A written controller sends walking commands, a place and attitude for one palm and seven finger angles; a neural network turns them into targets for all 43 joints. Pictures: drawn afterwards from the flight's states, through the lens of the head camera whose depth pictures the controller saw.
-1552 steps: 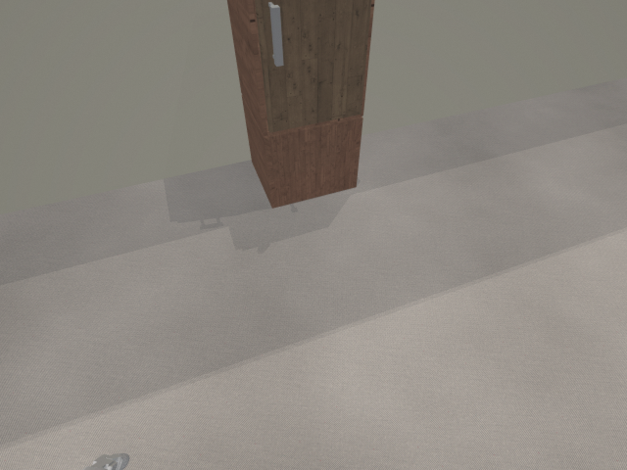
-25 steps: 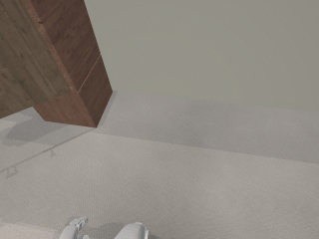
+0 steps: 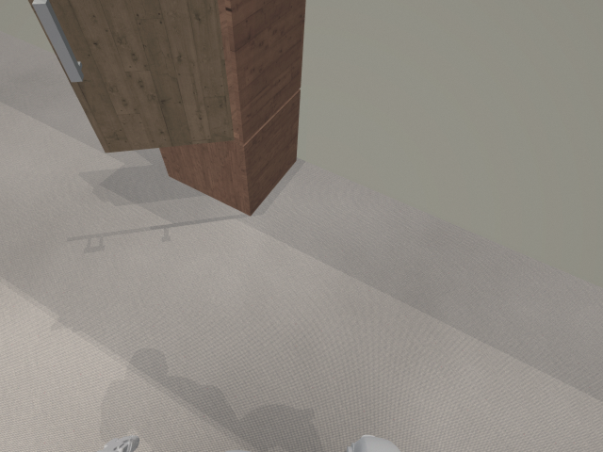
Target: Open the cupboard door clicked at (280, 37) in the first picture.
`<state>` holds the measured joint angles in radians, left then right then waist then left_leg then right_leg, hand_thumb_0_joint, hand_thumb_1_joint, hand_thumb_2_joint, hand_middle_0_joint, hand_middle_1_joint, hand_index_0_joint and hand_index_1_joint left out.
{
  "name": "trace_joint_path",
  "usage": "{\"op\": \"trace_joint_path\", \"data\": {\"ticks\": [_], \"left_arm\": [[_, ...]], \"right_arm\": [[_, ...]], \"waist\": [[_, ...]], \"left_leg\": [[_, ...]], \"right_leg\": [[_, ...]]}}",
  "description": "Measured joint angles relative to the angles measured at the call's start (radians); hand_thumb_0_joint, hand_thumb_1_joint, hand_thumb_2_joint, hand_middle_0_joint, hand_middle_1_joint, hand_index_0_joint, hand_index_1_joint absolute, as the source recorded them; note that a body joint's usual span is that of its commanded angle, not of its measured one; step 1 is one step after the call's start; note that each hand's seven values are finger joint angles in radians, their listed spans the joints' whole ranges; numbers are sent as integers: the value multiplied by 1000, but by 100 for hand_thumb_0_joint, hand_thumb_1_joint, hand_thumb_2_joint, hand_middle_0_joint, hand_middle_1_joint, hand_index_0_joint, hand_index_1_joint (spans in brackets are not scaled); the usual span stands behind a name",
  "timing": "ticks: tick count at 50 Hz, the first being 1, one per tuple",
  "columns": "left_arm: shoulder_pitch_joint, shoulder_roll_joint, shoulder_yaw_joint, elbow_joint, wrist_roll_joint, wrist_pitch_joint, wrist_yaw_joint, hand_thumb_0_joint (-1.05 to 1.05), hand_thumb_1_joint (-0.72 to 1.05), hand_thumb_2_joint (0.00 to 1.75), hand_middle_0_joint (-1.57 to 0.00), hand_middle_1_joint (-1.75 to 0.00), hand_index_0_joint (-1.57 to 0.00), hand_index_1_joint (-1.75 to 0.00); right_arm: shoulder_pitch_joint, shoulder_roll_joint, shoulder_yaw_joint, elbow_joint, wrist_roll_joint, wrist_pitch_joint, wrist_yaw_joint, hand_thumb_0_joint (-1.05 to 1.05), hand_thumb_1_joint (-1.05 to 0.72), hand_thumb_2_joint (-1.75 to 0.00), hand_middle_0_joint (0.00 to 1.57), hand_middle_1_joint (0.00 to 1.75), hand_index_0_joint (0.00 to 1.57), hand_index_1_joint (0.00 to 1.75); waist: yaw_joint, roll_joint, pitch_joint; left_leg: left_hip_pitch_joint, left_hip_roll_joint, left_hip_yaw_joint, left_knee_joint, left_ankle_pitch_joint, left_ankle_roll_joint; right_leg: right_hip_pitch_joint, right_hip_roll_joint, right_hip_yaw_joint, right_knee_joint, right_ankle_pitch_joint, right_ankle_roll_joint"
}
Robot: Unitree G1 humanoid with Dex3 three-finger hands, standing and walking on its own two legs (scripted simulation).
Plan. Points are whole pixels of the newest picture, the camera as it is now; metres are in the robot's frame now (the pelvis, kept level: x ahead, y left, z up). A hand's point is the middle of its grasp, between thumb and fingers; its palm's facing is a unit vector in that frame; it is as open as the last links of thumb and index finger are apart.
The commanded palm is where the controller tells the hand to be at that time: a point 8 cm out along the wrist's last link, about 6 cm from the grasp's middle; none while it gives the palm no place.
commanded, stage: turn to face it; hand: left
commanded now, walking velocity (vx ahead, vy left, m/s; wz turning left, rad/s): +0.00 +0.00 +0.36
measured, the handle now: (62, 38) +0.90 +0.60 +0.02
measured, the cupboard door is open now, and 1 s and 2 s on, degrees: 41 41 41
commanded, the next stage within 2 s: take the last steps up to it in 0.24 s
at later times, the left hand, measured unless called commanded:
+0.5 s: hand out of the picture -0.01 +0.18 -0.19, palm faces +0.25 -0.95 -0.19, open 7.3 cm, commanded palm none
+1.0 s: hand out of the picture +0.10 +0.20 -0.16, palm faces +0.35 -0.91 -0.22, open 7.3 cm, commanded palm none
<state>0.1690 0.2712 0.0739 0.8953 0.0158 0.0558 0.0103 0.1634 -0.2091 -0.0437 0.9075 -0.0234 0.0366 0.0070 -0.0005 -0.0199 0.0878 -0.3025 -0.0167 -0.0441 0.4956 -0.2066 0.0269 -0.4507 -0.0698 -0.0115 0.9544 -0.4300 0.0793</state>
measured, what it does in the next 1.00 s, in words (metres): walks ahead, turning left: right foot, then left foot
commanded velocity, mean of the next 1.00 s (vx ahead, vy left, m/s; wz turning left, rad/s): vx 0.20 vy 0.10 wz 0.19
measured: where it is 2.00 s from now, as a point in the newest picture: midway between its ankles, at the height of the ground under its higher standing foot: (234, 362)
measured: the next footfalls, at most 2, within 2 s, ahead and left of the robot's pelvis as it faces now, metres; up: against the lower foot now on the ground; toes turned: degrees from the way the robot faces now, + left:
right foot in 0.14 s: +0.04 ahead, -0.16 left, +0.00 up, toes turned +2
left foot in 0.46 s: +0.03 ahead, +0.10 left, +0.00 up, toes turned +14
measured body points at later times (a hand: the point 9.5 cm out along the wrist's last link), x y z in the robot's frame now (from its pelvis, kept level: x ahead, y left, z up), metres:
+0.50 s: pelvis +0.01 -0.01 -0.01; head +0.04 +0.02 +0.44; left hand -0.02 +0.23 -0.17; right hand +0.14 -0.24 -0.14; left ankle -0.01 +0.09 -0.74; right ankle +0.00 -0.15 -0.72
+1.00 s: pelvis +0.11 +0.01 +0.00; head +0.14 +0.01 +0.45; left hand +0.08 +0.25 -0.14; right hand +0.19 -0.22 -0.16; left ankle +0.07 +0.14 -0.67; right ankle +0.13 -0.11 -0.74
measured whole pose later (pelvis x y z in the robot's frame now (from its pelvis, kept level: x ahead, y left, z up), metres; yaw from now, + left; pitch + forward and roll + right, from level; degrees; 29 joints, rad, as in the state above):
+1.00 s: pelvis +0.11 +0.01 +0.00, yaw +18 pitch +0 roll +1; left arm 0.27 0.15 0.05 1.01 0.02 -0.06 0.01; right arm 0.29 -0.21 -0.06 1.07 -0.02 0.03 0.03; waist -0.01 0.01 0.04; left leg -0.48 0.05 0.04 1.02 -0.27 -0.02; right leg -0.16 -0.08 -0.14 0.43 -0.27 0.01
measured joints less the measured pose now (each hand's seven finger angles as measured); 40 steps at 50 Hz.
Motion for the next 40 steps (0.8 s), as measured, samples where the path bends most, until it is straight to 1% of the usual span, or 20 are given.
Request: {"op": "trace_joint_path", "data": {"ticks": [3,5,6,7,9,10,12,14,16,19,22,23,25,26,28,30,32,35,38,40], "left_arm": [[-8,-12,-7,-7,-2,-6,1,1,91,90,-19,-30,-19,-30],[-8,-21,-12,-12,-4,-17,1,0,91,90,-19,-30,-19,-30],[-1,-22,-15,-19,-4,-26,1,0,91,90,-19,-30,-19,-30],[5,-25,-16,-21,0,-37,4,0,91,90,-19,-30,-20,-30],[8,-52,-25,-13,6,-42,8,0,91,90,-20,-30,-20,-30],[15,-64,-29,-10,7,-44,10,0,91,90,-20,-30,-20,-30],[33,-83,-36,-2,7,-45,11,0,91,90,-20,-30,-20,-30],[49,-93,-40,9,8,-46,11,0,91,90,-20,-30,-20,-30],[62,-98,-43,20,11,-48,9,0,91,90,-20,-30,-20,-30],[79,-95,-40,39,13,-55,9,0,91,90,-20,-30,-20,-30],[101,-81,-31,62,7,-53,2,0,91,90,-20,-30,-20,-30],[109,-75,-26,67,3,-48,-2,0,91,90,-20,-30,-20,-30],[108,-56,-16,86,3,-28,-7,0,91,90,-20,-30,-20,-30],[105,-48,-13,98,5,-17,-9,0,91,90,-20,-30,-20,-30],[91,-39,-7,114,7,-9,-16,1,91,90,-20,-30,-20,-30],[77,-36,-5,115,8,-16,-24,1,91,90,-20,-30,-20,-30],[64,-38,-7,108,8,-25,-28,1,91,90,-20,-30,-20,-30],[42,-47,-12,94,8,-36,-32,1,91,90,-19,-30,-19,-30],[19,-59,-16,83,8,-45,-33,1,91,90,-19,-30,-19,-30],[10,-65,-18,74,9,-57,-34,1,91,90,-19,-30,-19,-30]], "right_arm": [[10,3,-4,9,-2,10,3,0,-90,-90,20,30,20,30],[18,3,-8,14,1,15,4,0,-90,-90,20,30,20,30],[25,4,-11,15,4,17,5,0,-90,-90,20,30,20,30],[27,3,-14,17,9,20,6,0,-90,-90,20,30,20,30],[20,-13,-25,28,10,31,8,0,-90,-90,20,30,20,30],[17,-19,-29,34,10,38,9,0,-90,-90,20,30,20,30],[11,-27,-34,45,10,43,11,0,-90,-90,20,30,20,30],[8,-26,-35,53,13,43,13,0,-91,-90,20,30,20,30],[4,-21,-33,59,15,40,13,0,-91,-90,20,30,20,30],[-9,-13,-24,68,19,31,11,0,-91,-90,20,30,19,30],[-13,-8,-12,68,15,11,10,0,-91,-90,20,30,19,30],[-11,-8,-9,64,12,0,10,0,-91,-90,20,30,19,30],[-9,5,-4,59,2,-14,8,0,-91,-90,20,30,19,30],[-1,12,0,54,-1,-22,4,0,-91,-90,20,30,19,30],[23,22,6,51,-2,-36,-5,0,-91,-90,20,30,20,30],[50,29,12,60,-2,-46,-10,0,-91,-90,20,30,20,30],[77,33,16,76,0,-51,-12,0,-91,-90,20,30,20,30],[114,37,19,102,1,-53,-10,0,-90,-90,20,30,20,30],[146,39,18,127,0,-50,-6,0,-90,-90,20,30,20,30],[168,39,16,142,2,-47,-4,0,-90,-90,20,30,20,30]], "waist": [[-11,21,-6],[-14,31,-11],[-14,26,-19],[-8,22,-24],[-12,47,-12],[-13,51,-9],[-14,49,-4],[-16,34,-3],[-12,15,-2],[3,-12,1],[11,-24,-4],[11,-28,-10],[21,-48,-9],[22,-49,-12],[19,-44,-18],[17,-33,-23],[16,-18,-29],[9,3,-36],[-3,19,-38],[-7,26,-40]], "left_leg": [[-8,-2,-31,5,3,-14],[-22,-8,-50,29,-6,-26],[-37,-19,-54,52,-16,-34],[-60,-26,-50,98,-61,-37],[-114,-28,-42,279,-213,-42],[-139,-29,-28,381,-245,-44],[-170,-21,2,529,-246,-55],[-166,-8,31,558,-241,-65],[-132,3,55,493,-254,-71],[-59,9,80,318,-251,-71],[35,8,99,99,-158,-58],[48,5,97,54,-101,-29],[35,-6,104,84,-89,12],[37,-7,104,84,-96,21],[54,-10,95,48,-92,27],[82,-13,83,-7,-68,26],[111,-16,71,-56,-48,28],[146,-21,58,-100,-39,28],[170,-27,51,-102,-58,24],[173,-30,47,-62,-94,16]], "right_leg": [[61,22,-5,-140,6,-9],[126,38,-13,-273,64,-17],[169,36,-12,-364,96,-25],[182,30,-6,-402,113,-48],[182,30,-29,-372,107,-71],[191,24,-37,-372,105,-74],[217,13,-51,-397,113,-74],[240,0,-64,-425,124,-72],[256,-15,-76,-444,129,-69],[262,-31,-91,-443,125,-59],[251,-42,-112,-400,95,-41],[235,-47,-118,-364,75,-34],[173,-49,-92,-206,-51,-35],[131,-38,-74,-106,-79,-39],[57,-22,-54,44,-56,-49],[11,-17,-50,95,-9,-53],[-8,-17,-52,66,23,-53],[1,-17,-56,-55,45,-52],[41,-9,-62,-191,62,-53],[100,2,-73,-307,99,-54]]}}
